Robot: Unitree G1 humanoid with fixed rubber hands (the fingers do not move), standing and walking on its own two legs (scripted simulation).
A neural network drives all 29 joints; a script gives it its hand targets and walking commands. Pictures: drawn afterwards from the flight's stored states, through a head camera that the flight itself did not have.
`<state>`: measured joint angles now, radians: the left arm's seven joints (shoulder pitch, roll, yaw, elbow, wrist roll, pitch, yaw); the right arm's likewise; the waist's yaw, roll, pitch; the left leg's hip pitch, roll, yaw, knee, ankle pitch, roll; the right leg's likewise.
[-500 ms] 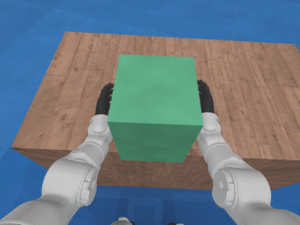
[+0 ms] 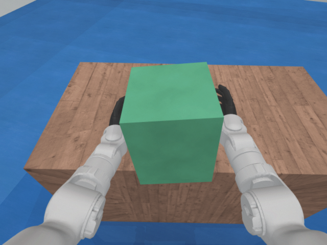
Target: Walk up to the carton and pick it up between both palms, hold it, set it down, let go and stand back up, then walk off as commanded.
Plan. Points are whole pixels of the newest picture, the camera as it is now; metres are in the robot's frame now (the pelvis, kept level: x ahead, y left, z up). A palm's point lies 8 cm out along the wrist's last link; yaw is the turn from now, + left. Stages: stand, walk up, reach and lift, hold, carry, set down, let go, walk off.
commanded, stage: reach and lift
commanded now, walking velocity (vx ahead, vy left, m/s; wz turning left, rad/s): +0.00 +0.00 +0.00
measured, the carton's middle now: (172, 125) +0.41 -0.01 +0.06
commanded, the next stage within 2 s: hold in 1.92 s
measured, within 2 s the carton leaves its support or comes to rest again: neither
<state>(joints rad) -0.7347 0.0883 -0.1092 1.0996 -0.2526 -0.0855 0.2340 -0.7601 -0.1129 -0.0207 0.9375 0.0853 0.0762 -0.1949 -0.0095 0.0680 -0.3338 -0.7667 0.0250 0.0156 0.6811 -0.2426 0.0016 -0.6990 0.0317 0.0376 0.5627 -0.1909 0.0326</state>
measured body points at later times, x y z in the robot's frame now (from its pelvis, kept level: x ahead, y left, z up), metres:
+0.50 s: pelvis -0.01 -0.02 +0.01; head -0.03 -0.04 +0.45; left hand +0.41 +0.14 +0.15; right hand +0.43 -0.16 +0.15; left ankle +0.04 +0.09 -0.72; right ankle +0.04 -0.15 -0.72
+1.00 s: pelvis +0.01 -0.03 +0.02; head -0.01 -0.06 +0.47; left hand +0.42 +0.14 +0.18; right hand +0.45 -0.16 +0.20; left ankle +0.04 +0.09 -0.72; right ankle +0.04 -0.15 -0.72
